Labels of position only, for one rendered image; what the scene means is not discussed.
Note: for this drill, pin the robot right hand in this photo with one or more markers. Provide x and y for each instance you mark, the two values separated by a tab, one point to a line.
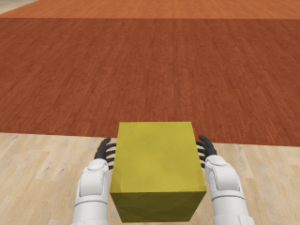
208	150

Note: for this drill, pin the left robot forearm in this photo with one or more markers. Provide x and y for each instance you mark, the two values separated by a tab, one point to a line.
91	200

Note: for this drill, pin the carton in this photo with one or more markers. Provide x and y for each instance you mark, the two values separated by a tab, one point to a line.
157	174

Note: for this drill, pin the robot left hand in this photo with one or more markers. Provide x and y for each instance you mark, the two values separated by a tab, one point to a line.
101	151

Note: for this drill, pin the right robot forearm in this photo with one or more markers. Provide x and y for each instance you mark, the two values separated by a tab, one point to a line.
227	195

